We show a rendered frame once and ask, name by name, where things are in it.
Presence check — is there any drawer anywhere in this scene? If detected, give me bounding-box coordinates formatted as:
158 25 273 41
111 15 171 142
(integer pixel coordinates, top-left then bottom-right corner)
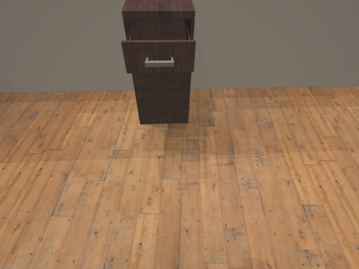
121 27 196 73

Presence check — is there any cabinet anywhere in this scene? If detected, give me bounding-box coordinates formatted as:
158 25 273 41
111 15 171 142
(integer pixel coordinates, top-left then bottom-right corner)
122 0 195 124

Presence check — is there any handle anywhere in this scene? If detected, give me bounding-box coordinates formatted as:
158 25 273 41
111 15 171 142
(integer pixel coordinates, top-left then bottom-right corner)
145 57 174 67

